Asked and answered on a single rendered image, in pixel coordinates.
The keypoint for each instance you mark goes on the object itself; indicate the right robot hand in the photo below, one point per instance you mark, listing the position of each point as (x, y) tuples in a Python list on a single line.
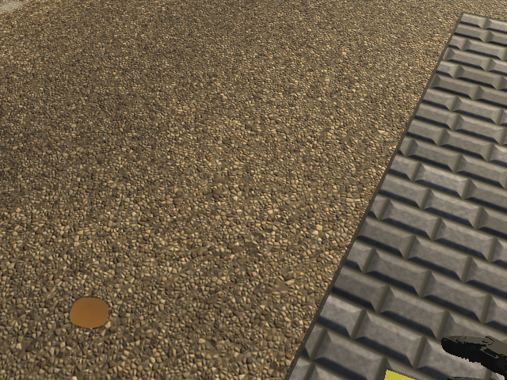
[(490, 352)]

